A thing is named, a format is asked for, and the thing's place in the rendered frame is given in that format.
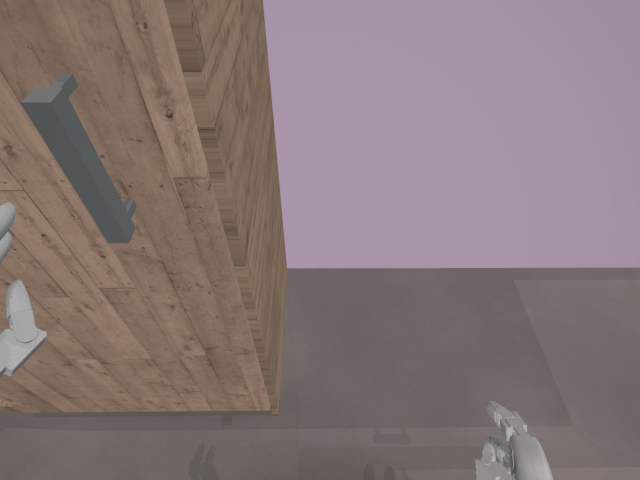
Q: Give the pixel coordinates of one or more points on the wardrobe door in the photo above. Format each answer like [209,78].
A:
[157,324]

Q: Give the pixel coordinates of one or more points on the handle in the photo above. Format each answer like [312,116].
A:
[57,122]

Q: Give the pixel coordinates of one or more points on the left robot hand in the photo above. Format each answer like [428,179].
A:
[20,343]

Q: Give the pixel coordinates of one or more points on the right robot hand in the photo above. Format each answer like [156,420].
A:
[522,459]

